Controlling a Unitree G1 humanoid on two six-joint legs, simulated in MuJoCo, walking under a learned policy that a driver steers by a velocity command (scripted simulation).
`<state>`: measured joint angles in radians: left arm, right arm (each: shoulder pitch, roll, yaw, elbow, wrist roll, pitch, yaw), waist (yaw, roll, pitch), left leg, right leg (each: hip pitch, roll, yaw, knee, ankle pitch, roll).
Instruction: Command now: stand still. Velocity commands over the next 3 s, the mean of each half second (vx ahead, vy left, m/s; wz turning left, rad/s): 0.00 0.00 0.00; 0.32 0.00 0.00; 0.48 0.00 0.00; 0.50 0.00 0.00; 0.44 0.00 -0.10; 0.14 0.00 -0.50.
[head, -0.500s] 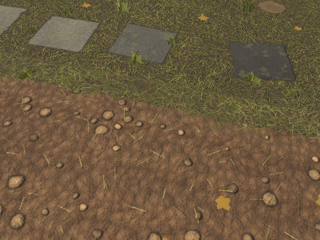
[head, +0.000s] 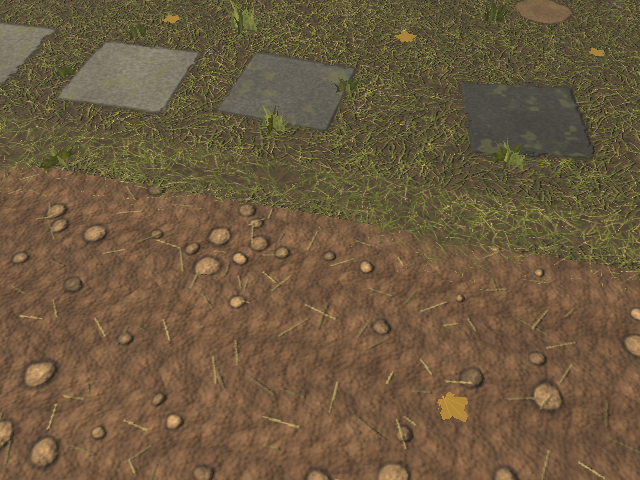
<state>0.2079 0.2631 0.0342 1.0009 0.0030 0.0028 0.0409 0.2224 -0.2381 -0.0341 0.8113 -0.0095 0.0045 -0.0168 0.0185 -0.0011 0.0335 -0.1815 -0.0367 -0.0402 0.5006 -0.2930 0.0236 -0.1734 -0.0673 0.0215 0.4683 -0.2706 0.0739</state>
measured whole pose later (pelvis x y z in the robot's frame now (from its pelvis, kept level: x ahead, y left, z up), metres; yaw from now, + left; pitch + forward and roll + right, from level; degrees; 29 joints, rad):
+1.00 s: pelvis +0.14 -0.04 +0.00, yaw -1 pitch +1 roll +1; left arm 0.53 0.18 0.01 1.08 0.00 -0.08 0.01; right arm 0.03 -0.25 -0.04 0.89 0.03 -0.08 0.03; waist 0.09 0.03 0.02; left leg -0.63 0.07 0.03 0.71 -0.05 0.02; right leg 0.11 0.02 -0.03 0.17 -0.30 -0.03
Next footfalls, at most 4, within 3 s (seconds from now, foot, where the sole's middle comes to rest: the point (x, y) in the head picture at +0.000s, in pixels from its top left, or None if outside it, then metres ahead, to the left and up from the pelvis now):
1.14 left None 0.41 0.08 -0.77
1.68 right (406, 388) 0.73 -0.15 -0.77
2.24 left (309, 276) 1.05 0.08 -0.77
2.74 right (392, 235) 1.20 -0.15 -0.77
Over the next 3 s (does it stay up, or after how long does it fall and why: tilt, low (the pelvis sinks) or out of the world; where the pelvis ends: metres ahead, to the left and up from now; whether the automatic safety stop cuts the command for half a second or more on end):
stays up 1.12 -0.05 0.00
